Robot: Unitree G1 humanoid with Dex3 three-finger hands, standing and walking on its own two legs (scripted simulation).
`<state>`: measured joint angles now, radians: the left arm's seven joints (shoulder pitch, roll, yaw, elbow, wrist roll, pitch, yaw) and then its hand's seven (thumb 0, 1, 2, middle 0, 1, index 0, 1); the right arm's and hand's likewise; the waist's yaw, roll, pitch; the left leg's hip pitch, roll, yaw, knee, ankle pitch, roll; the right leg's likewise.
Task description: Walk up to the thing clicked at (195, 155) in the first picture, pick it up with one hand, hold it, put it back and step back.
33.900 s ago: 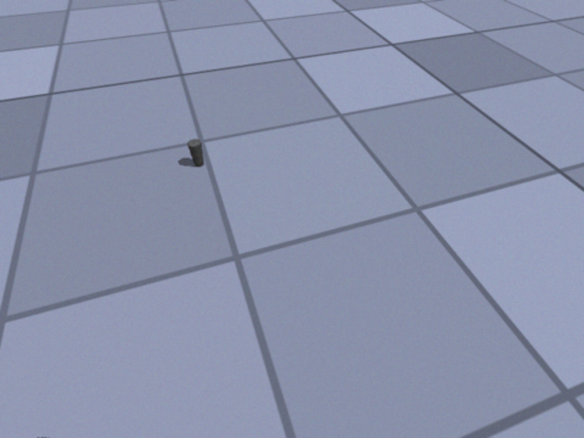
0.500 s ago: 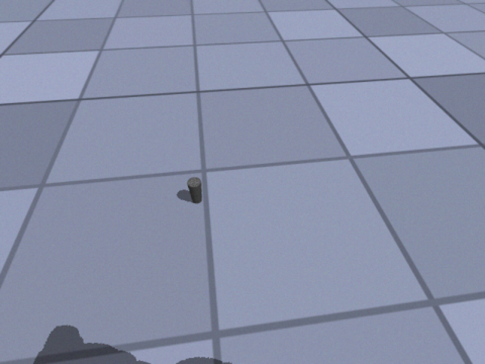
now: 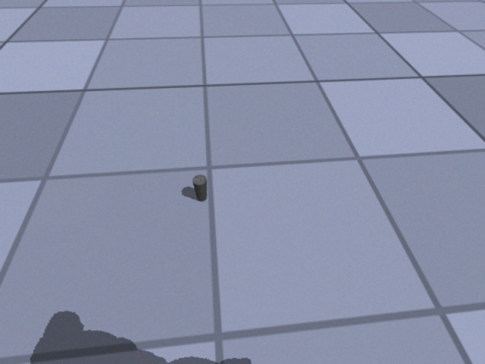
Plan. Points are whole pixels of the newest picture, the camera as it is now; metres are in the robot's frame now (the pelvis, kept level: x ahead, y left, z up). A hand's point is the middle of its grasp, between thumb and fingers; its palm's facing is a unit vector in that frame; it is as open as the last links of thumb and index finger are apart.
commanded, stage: step back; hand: left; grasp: from the side
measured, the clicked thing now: (200, 189) +1.04 +0.26 -0.69
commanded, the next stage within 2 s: stand in 0.28 s
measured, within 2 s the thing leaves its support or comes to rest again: neither
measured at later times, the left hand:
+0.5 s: hand out of the picture +0.14 +0.25 -0.13, palm faces -0.04 -0.94 -0.35, open 7.4 cm
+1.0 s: hand out of the picture +0.08 +0.26 -0.14, palm faces -0.06 -0.94 -0.33, open 7.4 cm
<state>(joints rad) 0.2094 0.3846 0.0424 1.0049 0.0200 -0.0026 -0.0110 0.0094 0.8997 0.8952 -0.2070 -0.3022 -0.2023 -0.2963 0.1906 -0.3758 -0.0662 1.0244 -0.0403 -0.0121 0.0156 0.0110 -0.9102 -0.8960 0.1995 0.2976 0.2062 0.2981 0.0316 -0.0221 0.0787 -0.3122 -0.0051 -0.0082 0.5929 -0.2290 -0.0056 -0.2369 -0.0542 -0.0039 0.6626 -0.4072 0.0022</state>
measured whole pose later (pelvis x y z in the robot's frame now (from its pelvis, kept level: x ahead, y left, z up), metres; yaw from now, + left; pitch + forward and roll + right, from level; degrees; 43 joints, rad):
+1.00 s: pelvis +0.01 +0.01 +0.02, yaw -2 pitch -3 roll +0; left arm 0.12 0.35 0.01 1.14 0.02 -0.01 -0.01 0.01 0.90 0.90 -0.21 -0.30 -0.20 -0.30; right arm 0.11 -0.34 -0.02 1.17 -0.01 0.00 0.02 0.01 -0.91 -0.90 0.20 0.30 0.21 0.30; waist -0.01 0.00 0.07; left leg -0.16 0.01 0.02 0.33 -0.12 0.00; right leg -0.08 -0.03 0.02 0.33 -0.20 0.03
